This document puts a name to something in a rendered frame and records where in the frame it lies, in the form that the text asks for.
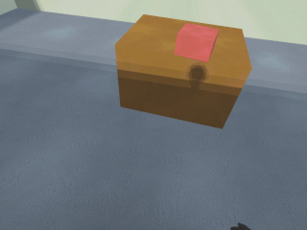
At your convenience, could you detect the carton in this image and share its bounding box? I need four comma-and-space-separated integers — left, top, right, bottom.
175, 23, 219, 62

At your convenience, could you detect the pedestal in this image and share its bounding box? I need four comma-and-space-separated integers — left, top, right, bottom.
115, 14, 252, 129

